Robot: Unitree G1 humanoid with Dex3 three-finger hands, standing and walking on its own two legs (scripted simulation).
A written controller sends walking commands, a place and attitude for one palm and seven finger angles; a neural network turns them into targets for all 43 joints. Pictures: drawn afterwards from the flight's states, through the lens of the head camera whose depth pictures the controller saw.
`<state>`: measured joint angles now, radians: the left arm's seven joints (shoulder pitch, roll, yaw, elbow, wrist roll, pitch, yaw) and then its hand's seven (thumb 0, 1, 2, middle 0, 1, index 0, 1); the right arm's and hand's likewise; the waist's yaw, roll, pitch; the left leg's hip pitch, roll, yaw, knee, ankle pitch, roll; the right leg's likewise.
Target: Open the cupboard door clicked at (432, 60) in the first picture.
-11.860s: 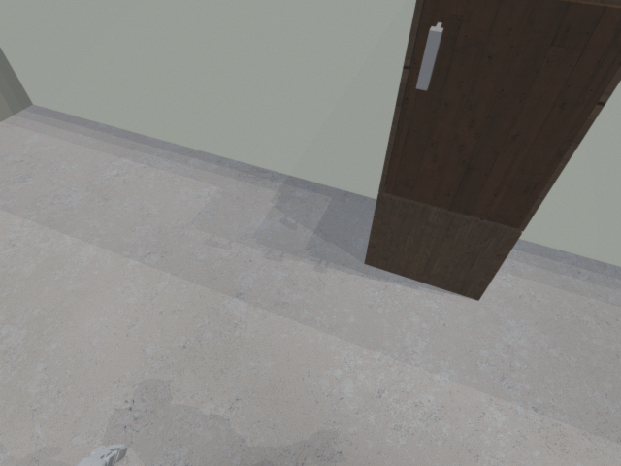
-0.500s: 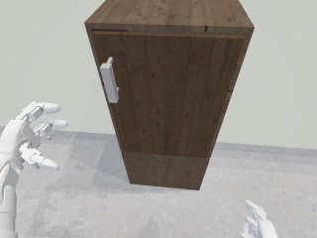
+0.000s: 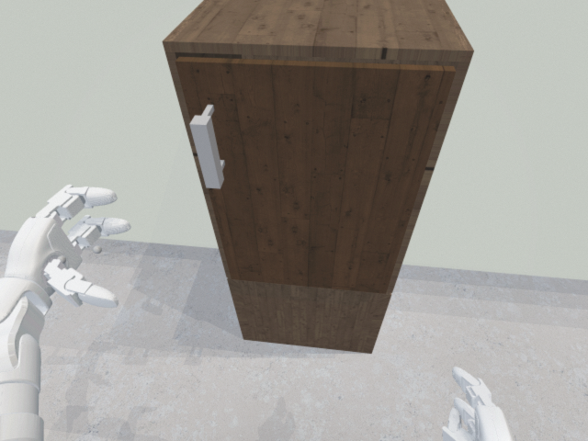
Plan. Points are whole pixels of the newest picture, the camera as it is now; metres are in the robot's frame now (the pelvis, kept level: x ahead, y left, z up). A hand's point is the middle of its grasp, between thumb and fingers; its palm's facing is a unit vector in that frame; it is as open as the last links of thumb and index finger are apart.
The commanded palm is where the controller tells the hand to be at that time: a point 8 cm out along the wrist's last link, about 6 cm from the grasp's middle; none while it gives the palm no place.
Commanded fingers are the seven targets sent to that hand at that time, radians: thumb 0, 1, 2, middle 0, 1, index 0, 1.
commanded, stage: move the hooked fingers beside the handle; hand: left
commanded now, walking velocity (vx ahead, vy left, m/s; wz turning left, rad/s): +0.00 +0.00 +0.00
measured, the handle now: (212, 146) +0.55 +0.19 +0.12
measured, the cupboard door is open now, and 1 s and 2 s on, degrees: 0 0 0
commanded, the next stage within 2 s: none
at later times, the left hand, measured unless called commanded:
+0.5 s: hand (125, 207) +0.38 +0.27 +0.13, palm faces +0.00 -1.00 -0.02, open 14.0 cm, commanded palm +0.36 +0.32 +0.14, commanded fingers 0.00 -0.50 0.30 -0.30 -1.20 -0.30 -1.20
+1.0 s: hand (152, 182) +0.43 +0.26 +0.13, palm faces -0.01 -1.00 -0.01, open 14.0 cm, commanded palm +0.42 +0.31 +0.13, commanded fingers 0.00 -0.50 0.30 -0.30 -1.20 -0.30 -1.20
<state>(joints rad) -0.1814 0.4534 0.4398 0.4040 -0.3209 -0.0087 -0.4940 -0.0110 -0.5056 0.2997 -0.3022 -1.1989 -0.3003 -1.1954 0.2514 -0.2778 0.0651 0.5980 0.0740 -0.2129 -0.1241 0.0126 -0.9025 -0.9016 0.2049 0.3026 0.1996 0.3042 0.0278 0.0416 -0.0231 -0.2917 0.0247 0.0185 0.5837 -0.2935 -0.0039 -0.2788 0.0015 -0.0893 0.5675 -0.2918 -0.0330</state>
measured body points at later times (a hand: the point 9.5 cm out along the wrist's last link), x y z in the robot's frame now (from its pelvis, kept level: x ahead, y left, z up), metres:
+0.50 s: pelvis +0.01 +0.02 +0.00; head +0.03 +0.01 +0.45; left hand +0.37 +0.33 +0.14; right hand +0.12 -0.25 -0.10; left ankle +0.01 +0.12 -0.73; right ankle +0.01 -0.10 -0.73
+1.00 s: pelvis +0.01 +0.02 +0.00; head +0.05 +0.02 +0.44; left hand +0.43 +0.31 +0.14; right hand +0.10 -0.24 -0.11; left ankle +0.01 +0.12 -0.73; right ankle +0.01 -0.10 -0.73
